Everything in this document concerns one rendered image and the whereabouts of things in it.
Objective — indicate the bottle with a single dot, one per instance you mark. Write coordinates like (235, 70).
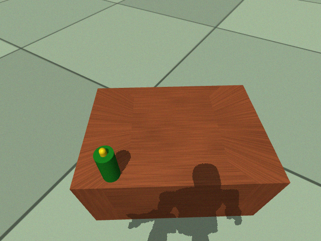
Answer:
(107, 164)

